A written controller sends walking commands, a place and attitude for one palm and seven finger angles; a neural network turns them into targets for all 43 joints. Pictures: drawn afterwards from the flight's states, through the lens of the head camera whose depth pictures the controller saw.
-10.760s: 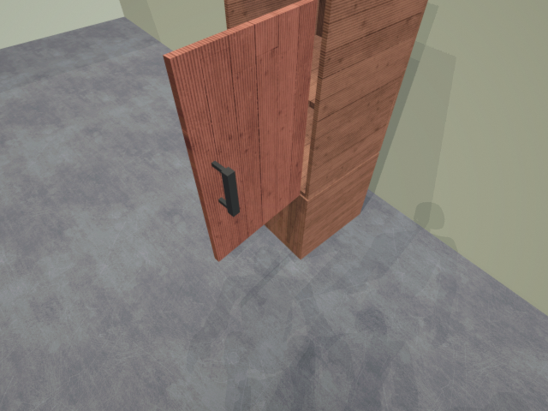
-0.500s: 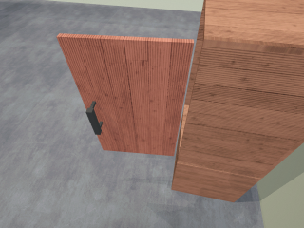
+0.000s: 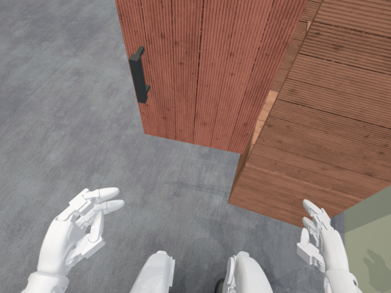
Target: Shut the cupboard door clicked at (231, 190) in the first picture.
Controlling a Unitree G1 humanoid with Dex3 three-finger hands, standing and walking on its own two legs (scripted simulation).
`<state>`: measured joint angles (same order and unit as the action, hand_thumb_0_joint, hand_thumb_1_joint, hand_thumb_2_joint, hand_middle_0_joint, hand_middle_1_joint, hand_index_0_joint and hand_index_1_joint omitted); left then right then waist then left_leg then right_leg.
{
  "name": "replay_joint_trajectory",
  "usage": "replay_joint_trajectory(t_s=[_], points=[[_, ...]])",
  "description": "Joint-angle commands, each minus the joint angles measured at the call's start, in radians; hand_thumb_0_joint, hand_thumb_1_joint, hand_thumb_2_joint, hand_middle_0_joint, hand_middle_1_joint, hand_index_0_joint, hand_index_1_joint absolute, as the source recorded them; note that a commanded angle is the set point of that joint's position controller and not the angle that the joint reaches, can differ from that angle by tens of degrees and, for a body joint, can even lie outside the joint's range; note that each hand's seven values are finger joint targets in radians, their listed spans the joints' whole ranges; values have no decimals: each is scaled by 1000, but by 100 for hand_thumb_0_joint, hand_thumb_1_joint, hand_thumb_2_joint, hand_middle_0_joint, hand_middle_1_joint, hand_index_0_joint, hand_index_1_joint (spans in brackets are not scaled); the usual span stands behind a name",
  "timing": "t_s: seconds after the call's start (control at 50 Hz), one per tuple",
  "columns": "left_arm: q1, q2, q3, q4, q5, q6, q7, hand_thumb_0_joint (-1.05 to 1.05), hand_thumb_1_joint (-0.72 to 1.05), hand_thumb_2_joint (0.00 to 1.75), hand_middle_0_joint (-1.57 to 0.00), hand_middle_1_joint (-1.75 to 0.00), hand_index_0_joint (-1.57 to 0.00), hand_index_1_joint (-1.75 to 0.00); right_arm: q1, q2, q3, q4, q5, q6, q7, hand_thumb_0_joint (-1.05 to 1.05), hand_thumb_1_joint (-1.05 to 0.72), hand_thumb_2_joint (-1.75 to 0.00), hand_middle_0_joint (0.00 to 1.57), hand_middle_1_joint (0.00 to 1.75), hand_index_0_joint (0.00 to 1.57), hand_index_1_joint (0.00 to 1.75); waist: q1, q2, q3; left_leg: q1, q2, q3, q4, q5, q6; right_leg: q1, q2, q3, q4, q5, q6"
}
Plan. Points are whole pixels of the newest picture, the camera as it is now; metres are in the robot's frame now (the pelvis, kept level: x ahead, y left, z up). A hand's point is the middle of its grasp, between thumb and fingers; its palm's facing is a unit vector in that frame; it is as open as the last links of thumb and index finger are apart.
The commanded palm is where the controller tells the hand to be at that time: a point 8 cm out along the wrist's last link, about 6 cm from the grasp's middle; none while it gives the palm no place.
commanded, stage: raise the hand and make a fist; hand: left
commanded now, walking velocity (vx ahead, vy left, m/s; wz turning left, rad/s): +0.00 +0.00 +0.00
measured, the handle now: (141, 75) +0.58 +0.20 +0.06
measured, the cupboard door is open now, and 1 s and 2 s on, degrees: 96 96 96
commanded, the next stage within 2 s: bring the fist close to the handle in 1.40 s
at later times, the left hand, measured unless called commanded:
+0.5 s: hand (100, 217) +0.23 +0.19 +0.05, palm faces -0.12 -0.99 -0.05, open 3.5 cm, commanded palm +0.21 +0.25 +0.06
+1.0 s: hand (102, 200) +0.25 +0.19 +0.06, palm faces -0.10 -0.99 -0.05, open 3.1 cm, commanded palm +0.23 +0.25 +0.06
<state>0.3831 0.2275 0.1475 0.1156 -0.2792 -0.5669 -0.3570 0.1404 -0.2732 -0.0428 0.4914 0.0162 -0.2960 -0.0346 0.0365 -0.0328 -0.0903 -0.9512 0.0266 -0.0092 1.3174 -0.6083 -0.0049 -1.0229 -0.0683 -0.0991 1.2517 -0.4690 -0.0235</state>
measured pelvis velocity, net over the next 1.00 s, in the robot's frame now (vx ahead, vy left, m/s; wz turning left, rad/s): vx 0.03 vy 0.01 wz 0.00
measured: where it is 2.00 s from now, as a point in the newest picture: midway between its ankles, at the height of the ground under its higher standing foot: outside the picture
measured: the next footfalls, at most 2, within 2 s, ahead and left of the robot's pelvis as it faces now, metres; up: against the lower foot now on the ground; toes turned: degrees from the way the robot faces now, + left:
none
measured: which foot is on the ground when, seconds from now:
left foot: down 0.00-1.00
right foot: down 0.00-1.00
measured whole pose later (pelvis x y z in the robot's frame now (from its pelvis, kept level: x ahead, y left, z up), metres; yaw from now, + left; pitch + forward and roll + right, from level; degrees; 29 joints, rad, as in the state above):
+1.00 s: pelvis +0.03 +0.01 +0.01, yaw +0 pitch +18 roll -2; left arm 0.39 0.27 0.18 -0.08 -0.30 -0.37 -0.36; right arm 0.25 -0.23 0.01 0.46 0.02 -0.18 -0.06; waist 0.00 0.02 -0.15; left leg -0.95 0.03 -0.02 1.28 -0.64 0.00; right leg -1.01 -0.05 -0.10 1.20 -0.49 -0.01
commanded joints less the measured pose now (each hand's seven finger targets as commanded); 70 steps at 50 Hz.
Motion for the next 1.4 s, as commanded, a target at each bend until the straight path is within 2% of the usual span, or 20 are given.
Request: replay_joint_trajectory(t_s=[0.0,0.04,0.12,0.16,0.22,0.3,0.38,0.44,0.52,0.54,0.62,0.74,0.82,0.86,0.92,1.04,1.12,1.22,1.3,1.38], points=[[-224,68,-83,-412,-2,-28,15,0,90,90,-68,-82,-68,-82,50,-121,-13,-129,5,-40,-30,0,-90,-90,20,30,20,30,-106,118,-245,46,-38,-36,-242,62,42,170,60,106,-237,-120,2],[-176,71,-91,-315,20,62,-1,0,90,90,-71,-86,-71,-86,68,-128,-8,-126,14,-29,-38,0,-90,-90,20,30,20,30,-112,40,-212,15,-35,-53,-253,41,40,157,60,84,-242,-133,9],[-3,127,11,-204,35,253,6,0,90,90,-79,-94,-79,-94,40,-118,-11,-164,29,10,-35,0,-90,-90,20,30,20,30,-29,-7,-226,0,-42,-60,-328,50,26,213,62,46,-235,-104,6],[4,133,60,-300,17,281,36,0,90,90,-82,-98,-82,-98,27,-104,-11,-194,26,22,-34,0,-90,-90,20,30,20,30,2,2,-290,38,-45,-60,-350,115,18,258,58,26,-214,-39,5],[19,147,124,-425,-8,238,113,0,90,90,-88,-104,-88,-104,17,-78,-3,-204,7,24,-31,0,-90,-90,20,30,20,30,39,51,-340,79,-44,-57,-349,243,4,300,65,10,-177,60,-7],[8,69,10,-449,24,108,157,0,90,90,-95,-112,-95,-112,61,-79,0,-170,-12,13,-13,0,-90,-90,20,30,20,30,-23,77,-273,98,-28,-68,-321,268,-10,187,66,-5,-152,68,-9],[-8,44,-91,-393,58,66,96,0,90,90,-102,-120,-102,-120,81,-110,-6,-159,-9,5,-8,0,-90,-90,20,30,20,30,-77,94,-215,79,-25,-85,-303,180,-7,99,63,4,-155,15,-9],[-5,101,-49,-384,54,104,49,0,90,90,-108,-126,-108,-126,88,-124,-15,-173,3,9,-14,0,-90,-90,20,30,20,30,-68,83,-236,78,-27,-90,-313,172,-4,127,62,10,-167,16,-9],[25,191,88,-471,21,143,61,0,90,90,-115,-134,-115,-134,80,-112,-19,-198,8,34,-23,0,-90,-90,20,30,20,30,-7,138,-325,121,-35,-67,-315,312,-10,224,70,11,-160,99,-15],[32,173,92,-511,5,140,69,0,90,90,-117,-136,-117,-136,81,-102,-17,-207,5,39,-23,0,-90,-90,20,30,20,30,-2,155,-356,153,-35,-65,-314,373,-16,244,68,7,-156,140,-14],[64,125,89,-474,-18,127,94,0,90,90,-124,-144,-124,-144,94,-85,-15,-197,0,62,-20,0,-90,-90,20,30,20,30,-16,113,-339,144,-34,-48,-276,468,-13,266,78,4,-153,232,-9],[-2,102,-4,-329,18,157,12,0,90,90,-130,-150,-130,-150,101,-112,-13,-190,8,69,-19,0,-90,-90,20,30,20,30,-84,48,-221,56,-33,-39,-254,283,7,204,73,25,-198,130,-3],[-41,205,106,-396,-12,159,-13,0,90,90,-130,-150,-130,-150,93,-112,-11,-201,7,61,-30,0,-90,-90,20,30,20,30,-44,80,-319,65,-38,-28,-242,323,15,289,71,52,-197,167,-10],[-32,210,144,-447,-43,138,-9,0,90,90,-130,-150,-130,-150,88,-94,-9,-203,8,56,-31,0,-90,-90,20,30,20,30,-24,101,-378,89,-40,-22,-243,374,12,338,65,60,-190,224,-8],[1,193,169,-421,-66,118,13,0,90,90,-130,-150,-130,-150,82,-81,-8,-188,7,59,-33,0,-90,-90,20,30,20,30,-15,83,-364,61,-41,-17,-229,394,11,364,68,67,-188,254,-7],[3,120,67,-271,-43,155,-24,0,90,90,-130,-150,-130,-150,88,-98,-14,-177,16,67,-27,0,-90,-90,20,30,20,30,-64,13,-267,-12,-40,-7,-221,281,17,308,52,96,-239,116,8],[-40,191,109,-339,-44,150,-37,0,90,90,-130,-150,-130,-150,85,-106,-16,-192,15,60,-33,0,-90,-90,20,30,20,30,-47,48,-302,13,-40,-11,-231,293,23,323,55,98,-234,120,-1],[-29,206,168,-402,-67,87,9,0,90,90,-130,-150,-130,-150,82,-87,-14,-182,9,55,-34,0,-90,-90,20,30,20,30,-19,72,-341,38,-42,-14,-239,330,17,343,62,82,-206,159,-5],[-2,134,97,-309,-44,96,17,0,90,90,-130,-150,-130,-150,81,-93,-12,-175,12,67,-25,0,-90,-90,20,30,20,30,-46,67,-248,27,-41,-14,-259,249,12,259,63,60,-222,65,-1],[-33,150,62,-297,-24,137,-12,0,90,90,-130,-150,-130,-150,83,-111,-11,-195,19,71,-26,0,-90,-90,20,30,20,30,-60,60,-233,21,-43,-21,-280,177,19,241,60,67,-251,-16,0]])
